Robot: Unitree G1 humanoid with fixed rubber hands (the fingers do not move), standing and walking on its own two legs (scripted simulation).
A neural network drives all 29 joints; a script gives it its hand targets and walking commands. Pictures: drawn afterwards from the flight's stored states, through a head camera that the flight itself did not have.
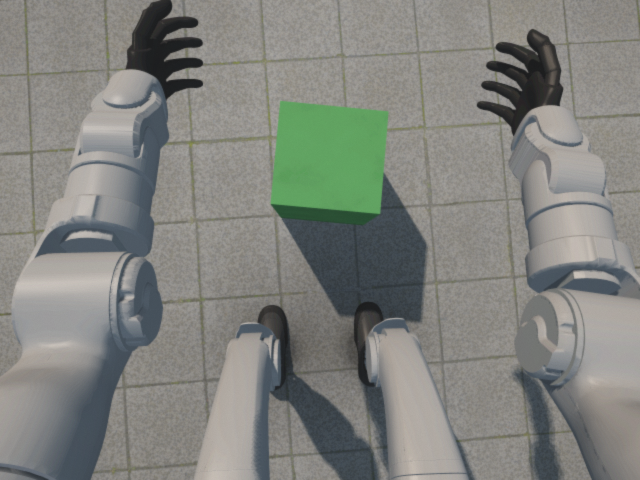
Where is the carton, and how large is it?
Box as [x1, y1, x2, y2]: [270, 101, 388, 224]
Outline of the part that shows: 280,101 270,203 281,217 354,224 363,224 377,215 380,209 388,111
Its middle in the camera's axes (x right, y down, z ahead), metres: +0.01 -0.16 +0.86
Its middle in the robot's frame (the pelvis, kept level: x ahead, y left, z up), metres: +0.54 -0.03 -0.53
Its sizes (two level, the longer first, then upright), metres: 0.210 0.200 0.250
